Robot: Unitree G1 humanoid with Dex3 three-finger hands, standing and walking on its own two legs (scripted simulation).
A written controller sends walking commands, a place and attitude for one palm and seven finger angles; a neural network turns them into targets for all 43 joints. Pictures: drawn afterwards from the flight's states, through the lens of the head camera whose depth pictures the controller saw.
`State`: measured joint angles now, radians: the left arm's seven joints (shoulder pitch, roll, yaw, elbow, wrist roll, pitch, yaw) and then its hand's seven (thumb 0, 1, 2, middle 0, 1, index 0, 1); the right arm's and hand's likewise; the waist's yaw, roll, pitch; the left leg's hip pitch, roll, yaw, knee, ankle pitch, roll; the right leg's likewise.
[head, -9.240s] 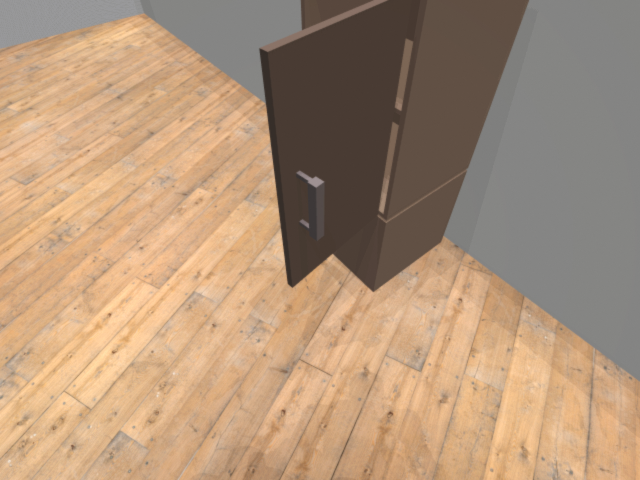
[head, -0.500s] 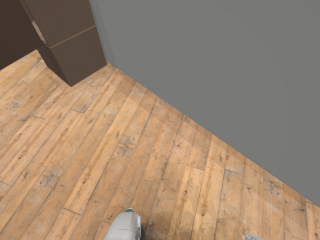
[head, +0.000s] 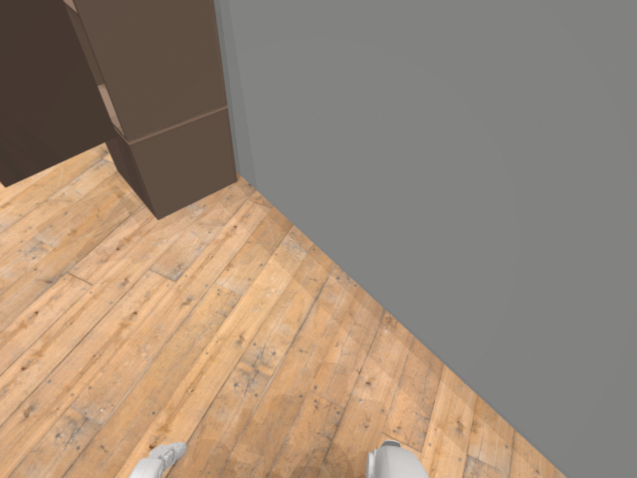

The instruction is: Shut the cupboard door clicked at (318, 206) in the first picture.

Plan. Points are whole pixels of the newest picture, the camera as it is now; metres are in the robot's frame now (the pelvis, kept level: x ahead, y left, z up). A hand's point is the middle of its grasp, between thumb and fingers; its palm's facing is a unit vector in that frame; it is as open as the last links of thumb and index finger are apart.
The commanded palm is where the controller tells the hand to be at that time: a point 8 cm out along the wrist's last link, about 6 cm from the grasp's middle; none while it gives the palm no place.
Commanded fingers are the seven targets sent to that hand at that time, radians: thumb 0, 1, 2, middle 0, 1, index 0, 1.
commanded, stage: walk to a spot facing it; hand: left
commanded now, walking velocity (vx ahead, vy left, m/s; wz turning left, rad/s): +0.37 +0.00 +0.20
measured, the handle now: out of the picture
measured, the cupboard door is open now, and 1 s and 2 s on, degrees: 98 98 98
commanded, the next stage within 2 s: turn to face it in 1.02 s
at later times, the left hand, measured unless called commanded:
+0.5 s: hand (221, 464) +0.17 +0.14 -0.17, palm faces +0.21 -0.95 -0.22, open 7.2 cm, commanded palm none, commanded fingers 0.00 0.90 0.90 -0.20 -0.30 -0.20 -0.30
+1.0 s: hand (199, 290) +0.45 +0.23 -0.17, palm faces +0.26 -0.95 -0.19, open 7.3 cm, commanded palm none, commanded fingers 0.00 0.90 0.90 -0.20 -0.30 -0.20 -0.30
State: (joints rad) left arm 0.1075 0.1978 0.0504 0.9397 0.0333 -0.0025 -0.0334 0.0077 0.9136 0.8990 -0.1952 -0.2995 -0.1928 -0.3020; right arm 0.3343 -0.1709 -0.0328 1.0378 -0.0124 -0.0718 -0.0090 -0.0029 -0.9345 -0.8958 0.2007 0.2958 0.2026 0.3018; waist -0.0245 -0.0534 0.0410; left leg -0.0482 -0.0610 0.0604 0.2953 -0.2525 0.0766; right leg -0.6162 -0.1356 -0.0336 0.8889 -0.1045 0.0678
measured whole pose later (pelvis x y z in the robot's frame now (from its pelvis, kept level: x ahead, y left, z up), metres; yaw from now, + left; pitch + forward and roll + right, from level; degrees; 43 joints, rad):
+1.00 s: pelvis +0.43 +0.03 +0.00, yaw +14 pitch -1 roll +1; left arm 0.18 0.21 0.06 1.01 0.03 0.00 -0.02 0.02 0.94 0.90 -0.20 -0.30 -0.19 -0.30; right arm 0.32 -0.17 -0.04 1.07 -0.02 -0.07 -0.01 0.00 -0.94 -0.90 0.20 0.30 0.20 0.30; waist 0.00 -0.04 0.04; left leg -0.07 -0.03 0.11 0.32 -0.24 0.05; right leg -0.57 -0.14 -0.05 0.85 -0.16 0.03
